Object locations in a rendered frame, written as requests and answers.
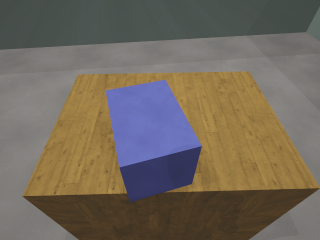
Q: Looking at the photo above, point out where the carton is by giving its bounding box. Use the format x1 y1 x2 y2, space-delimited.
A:
106 80 202 202

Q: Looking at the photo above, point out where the pedestal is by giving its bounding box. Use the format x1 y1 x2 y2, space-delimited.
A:
22 71 320 240

